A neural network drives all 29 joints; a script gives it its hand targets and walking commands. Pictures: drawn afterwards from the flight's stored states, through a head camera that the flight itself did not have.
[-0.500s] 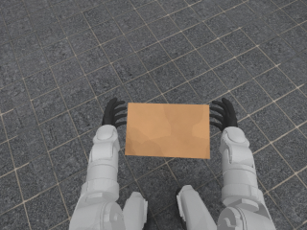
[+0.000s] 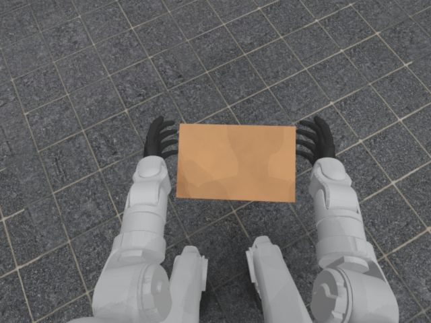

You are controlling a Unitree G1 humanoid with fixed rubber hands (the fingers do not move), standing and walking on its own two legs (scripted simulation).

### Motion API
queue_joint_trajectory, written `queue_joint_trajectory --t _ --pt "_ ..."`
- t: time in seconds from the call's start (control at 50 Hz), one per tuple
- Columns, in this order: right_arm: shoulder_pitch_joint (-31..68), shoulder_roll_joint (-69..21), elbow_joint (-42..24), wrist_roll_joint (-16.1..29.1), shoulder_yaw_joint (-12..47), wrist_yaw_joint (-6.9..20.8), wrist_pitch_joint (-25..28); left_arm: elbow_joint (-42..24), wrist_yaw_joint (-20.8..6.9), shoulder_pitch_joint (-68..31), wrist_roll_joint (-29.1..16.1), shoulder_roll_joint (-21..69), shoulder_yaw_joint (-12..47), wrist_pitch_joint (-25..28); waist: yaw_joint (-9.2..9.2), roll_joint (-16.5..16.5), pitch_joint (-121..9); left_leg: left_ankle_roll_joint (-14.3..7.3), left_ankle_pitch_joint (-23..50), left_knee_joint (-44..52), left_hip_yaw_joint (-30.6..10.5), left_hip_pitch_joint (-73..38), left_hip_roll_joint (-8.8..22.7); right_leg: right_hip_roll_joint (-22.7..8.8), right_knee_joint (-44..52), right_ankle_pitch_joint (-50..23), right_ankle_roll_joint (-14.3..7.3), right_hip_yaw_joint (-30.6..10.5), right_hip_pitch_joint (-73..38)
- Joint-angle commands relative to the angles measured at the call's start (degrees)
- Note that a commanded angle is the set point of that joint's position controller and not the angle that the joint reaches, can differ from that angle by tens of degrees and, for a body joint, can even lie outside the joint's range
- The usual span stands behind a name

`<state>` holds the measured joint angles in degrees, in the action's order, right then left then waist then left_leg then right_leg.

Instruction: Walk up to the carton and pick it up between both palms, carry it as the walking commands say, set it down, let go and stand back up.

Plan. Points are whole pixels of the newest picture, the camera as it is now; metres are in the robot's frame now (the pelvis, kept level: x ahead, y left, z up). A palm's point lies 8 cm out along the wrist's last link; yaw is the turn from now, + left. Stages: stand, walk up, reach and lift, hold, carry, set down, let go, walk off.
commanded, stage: set down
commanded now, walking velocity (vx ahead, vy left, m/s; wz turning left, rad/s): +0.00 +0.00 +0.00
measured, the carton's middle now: (235, 164) +0.42 -0.04 -0.17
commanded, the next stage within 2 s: none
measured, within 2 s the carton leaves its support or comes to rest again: neither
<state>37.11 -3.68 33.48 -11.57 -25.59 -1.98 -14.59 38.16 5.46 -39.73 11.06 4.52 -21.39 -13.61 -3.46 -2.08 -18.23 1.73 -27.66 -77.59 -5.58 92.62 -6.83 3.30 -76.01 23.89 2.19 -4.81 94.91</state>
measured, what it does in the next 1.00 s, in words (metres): lowers itself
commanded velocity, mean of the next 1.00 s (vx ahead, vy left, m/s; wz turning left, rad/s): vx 0.00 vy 0.00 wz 0.00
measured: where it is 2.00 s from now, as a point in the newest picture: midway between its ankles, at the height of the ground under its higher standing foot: (227, 298)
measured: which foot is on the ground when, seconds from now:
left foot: down 0.00-1.00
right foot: down 0.00-1.00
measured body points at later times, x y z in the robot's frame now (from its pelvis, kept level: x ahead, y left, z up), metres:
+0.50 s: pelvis -0.03 +0.00 -0.07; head +0.23 -0.01 +0.30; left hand +0.45 +0.11 -0.17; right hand +0.43 -0.21 -0.16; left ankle +0.05 +0.12 -0.57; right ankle +0.07 -0.13 -0.57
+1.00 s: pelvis -0.04 -0.01 -0.14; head +0.26 -0.03 +0.19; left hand +0.47 +0.11 -0.26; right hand +0.45 -0.22 -0.26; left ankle +0.05 +0.12 -0.57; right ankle +0.07 -0.13 -0.57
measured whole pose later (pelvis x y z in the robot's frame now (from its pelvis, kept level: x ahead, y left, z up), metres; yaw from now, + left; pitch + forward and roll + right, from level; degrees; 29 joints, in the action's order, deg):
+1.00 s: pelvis -0.04 -0.01 -0.14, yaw +2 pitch +50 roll +2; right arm 59.9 4.7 41.5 -9.0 -25.6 -4.1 -14.2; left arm 44.1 8.2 -61.3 7.6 -1.7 -22.3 -12.7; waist -3.3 -2.2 -8.4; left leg 4.6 -30.8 -103.7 -4.4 122.8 -9.2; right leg 6.1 -102.4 26.1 3.3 -5.4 125.8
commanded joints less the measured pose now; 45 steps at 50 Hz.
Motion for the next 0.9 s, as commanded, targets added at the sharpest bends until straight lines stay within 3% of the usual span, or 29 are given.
queue_joint_trajectory --t 0.0,0.34,0.88 --pt "28.6 -47.0 4.6 6.5 30.7 15.1 0.1 2.3 -14.5 -30.0 -6.3 50.5 29.3 1.2 -1.45 -0.5 -41.7 -0.1 13.5 6.6 5.4 -16.6 -3.5 4.2 3.1 -16.2 -0.5 6.4 -29.9" --pt "39.3 -43.5 7.9 6.7 27.5 14.0 0.8 4.7 -12.2 -39.7 -6.6 48.5 26.6 1.7 -1.71 -0.4 -43.8 0.3 8.6 -2.4 7.3 -8.4 -4.2 4.6 -5.9 -11.0 -0.4 8.2 -20.0" --pt "51.8 -40.9 9.0 8.1 27.1 13.4 0.6 5.0 -12.6 -52.6 -8.5 44.5 25.5 1.8 -1.66 1.3 -48.5 0.5 7.5 -15.3 10.5 6.1 -4.3 4.2 -17.2 -12.3 0.1 9.2 -12.4"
